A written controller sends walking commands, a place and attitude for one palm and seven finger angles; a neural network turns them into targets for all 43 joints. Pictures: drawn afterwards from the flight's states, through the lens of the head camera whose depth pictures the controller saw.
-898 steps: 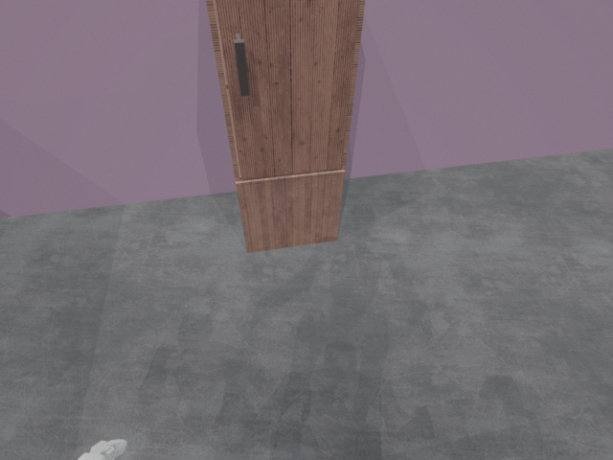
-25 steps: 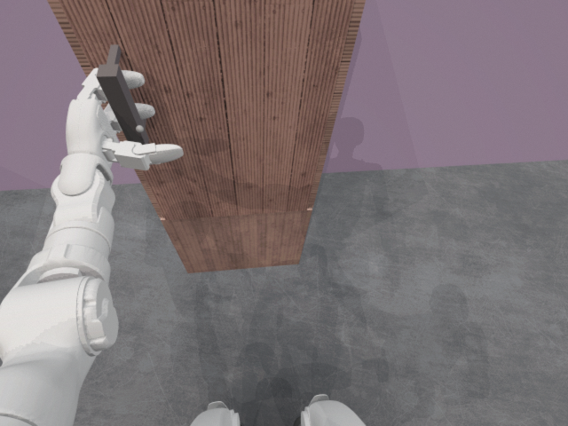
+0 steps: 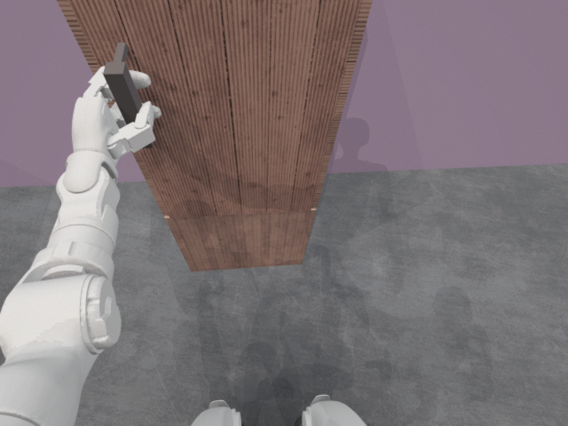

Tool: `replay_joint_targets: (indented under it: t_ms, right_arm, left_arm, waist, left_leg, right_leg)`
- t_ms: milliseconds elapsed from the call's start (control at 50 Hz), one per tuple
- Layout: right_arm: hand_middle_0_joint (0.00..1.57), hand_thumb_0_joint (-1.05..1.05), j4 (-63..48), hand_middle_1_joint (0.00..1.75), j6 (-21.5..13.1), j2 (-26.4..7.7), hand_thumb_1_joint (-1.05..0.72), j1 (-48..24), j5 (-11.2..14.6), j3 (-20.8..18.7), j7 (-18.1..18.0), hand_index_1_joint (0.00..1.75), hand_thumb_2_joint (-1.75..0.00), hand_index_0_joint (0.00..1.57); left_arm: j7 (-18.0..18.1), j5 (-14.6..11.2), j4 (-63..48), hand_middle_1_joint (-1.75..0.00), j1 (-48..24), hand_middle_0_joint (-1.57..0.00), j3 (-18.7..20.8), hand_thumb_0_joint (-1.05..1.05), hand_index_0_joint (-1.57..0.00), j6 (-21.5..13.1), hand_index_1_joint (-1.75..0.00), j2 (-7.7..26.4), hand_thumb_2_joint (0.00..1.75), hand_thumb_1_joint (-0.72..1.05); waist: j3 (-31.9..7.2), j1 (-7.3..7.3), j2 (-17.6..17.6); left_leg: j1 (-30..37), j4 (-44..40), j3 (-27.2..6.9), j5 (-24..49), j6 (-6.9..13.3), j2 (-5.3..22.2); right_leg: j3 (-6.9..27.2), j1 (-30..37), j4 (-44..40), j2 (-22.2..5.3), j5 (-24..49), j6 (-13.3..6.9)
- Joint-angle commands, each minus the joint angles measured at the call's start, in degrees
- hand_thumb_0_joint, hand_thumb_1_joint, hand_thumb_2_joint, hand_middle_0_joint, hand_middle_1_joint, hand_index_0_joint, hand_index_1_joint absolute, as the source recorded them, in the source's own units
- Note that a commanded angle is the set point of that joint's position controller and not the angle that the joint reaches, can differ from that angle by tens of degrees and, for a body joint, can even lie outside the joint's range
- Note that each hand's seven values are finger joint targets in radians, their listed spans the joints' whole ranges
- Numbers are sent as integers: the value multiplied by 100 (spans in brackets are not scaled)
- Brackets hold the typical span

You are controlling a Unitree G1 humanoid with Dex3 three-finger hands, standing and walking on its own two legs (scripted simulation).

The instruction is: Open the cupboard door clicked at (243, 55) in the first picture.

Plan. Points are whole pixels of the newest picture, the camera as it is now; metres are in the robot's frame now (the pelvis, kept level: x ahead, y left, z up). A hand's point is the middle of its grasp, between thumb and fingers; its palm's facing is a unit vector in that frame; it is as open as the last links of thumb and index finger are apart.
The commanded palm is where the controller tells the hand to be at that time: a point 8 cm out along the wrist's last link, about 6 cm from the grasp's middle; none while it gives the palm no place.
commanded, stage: pull the door open along its arc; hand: left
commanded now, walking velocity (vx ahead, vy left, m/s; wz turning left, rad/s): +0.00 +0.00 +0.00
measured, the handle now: (134, 98) +0.56 +0.18 +0.10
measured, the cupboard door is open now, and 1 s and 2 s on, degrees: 0 46 43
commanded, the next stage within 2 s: open thumb and fingers to let go in 1.02 s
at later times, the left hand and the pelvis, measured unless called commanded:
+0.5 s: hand (152, 165) +0.44 +0.14 +0.10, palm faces -0.04 -1.00 +0.00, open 6.3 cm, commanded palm +0.38 +0.20 +0.10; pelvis +0.02 +0.00 +0.01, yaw -2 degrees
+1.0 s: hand (251, 259) +0.30 +0.02 +0.11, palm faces +0.25 -0.97 +0.00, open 6.9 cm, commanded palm +0.23 +0.08 +0.10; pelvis +0.03 -0.04 +0.02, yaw +1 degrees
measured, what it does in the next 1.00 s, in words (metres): stands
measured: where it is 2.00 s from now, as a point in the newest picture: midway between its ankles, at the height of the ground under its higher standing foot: outside the picture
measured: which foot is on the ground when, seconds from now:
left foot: down 0.00-1.00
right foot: down 0.00-1.00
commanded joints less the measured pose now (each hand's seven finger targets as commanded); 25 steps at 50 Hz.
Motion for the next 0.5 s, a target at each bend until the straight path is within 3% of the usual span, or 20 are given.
replay_joint_targets:
  t_ms: [0, 20, 40, 60, 100, 160, 200, 260, 340, 480]
  right_arm:
    - [20, 0, -300, 30, -104, -920, -90, 881, 9, -320, -42, 30, -90, 20]
    - [20, 0, -299, 30, -102, -925, -90, 907, 0, -321, -41, 30, -90, 20]
    - [20, 0, -314, 30, -97, -934, -90, 891, 0, -324, -42, 30, -90, 20]
    - [20, 0, -321, 30, -89, -940, -90, 884, 13, -318, -51, 30, -90, 20]
    - [20, 0, -385, 30, -86, -913, -90, 858, 15, -324, -51, 30, -90, 20]
    - [20, 0, -465, 30, -66, -887, -90, 801, 27, -326, -36, 30, -90, 20]
    - [20, 0, -551, 30, -54, -865, -90, 728, 46, -329, -23, 30, -90, 20]
    - [20, 0, -692, 30, -26, -849, -90, 618, 93, -344, -7, 30, -90, 20]
    - [20, 0, -895, 30, -25, -791, -90, 414, 154, -376, 11, 30, -90, 20]
    - [20, 0, -1247, 30, -176, -634, -90, -94, 241, -394, 99, 30, -90, 20]
  left_arm:
    - [46, 38, -1125, -135, -2577, -40, 65, 0, -40, -365, -135, 1180, 90, 90]
    - [62, 22, -1169, -135, -2667, -40, 67, 0, -40, -386, -135, 1158, 90, 90]
    - [64, 40, -1182, -135, -2607, -40, 154, 0, -40, -391, -135, 1278, 90, 90]
    - [60, 51, -1106, -135, -2573, -40, 187, 0, -40, -368, -135, 1341, 90, 90]
    - [5, 21, -1212, -135, -2331, -40, 137, 0, -40, -373, -135, 1225, 90, 90]
    - [-55, -38, -1464, -135, -1927, -40, 166, 0, -40, -404, -135, 1186, 90, 90]
    - [-95, -108, -1656, -135, -1601, -40, 151, 0, -40, -383, -135, 1111, 90, 90]
    - [-122, -248, -1931, -135, -867, -40, 135, 0, -40, -293, -135, 951, 90, 90]
    - [-137, -394, -2801, -135, 220, -40, 99, 0, -40, -202, -135, 774, 90, 90]
    - [15, -644, -4691, -135, 2336, -40, -387, 0, -40, 63, -135, -83, 90, 90]
  waist:
    - [-2354, -110, 304]
    - [-2371, -161, 251]
    - [-2460, -85, 291]
    - [-2408, -111, 238]
    - [-2484, -36, 196]
    - [-2713, 123, 456]
    - [-2686, 203, 385]
    - [-2564, 305, 9]
    - [-2583, 533, 33]
    - [-2159, 794, -60]
  left_leg:
    - [1895, -443, -455, 2185, 1, -114]
    - [1925, -436, -461, 2203, 25, -122]
    - [1896, -440, -456, 2179, 12, -129]
    - [1831, -437, -434, 2121, 26, -131]
    - [1832, -482, -408, 2135, 24, -142]
    - [2088, -468, -382, 2514, -4, -131]
    - [2043, -507, -324, 2515, 4, -139]
    - [1877, -603, -254, 2526, 35, -148]
    - [2011, -724, -168, 2928, 48, -144]
    - [2290, -962, -64, 3220, 33, -125]
  right_leg:
    - [320, 790, -490, 147, 2114, 94]
    - [326, 793, -493, 158, 2137, 96]
    - [340, 863, -483, 152, 2136, 94]
    - [365, 877, -510, 150, 2137, 99]
    - [354, 1047, -508, 145, 2204, 95]
    - [339, 1108, -454, 148, 2452, 72]
    - [343, 1299, -491, 159, 2557, 72]
    - [350, 1616, -553, 164, 2765, 89]
    - [346, 2022, -578, 132, 3231, 77]
    - [304, 2310, -732, 79, 3489, 102]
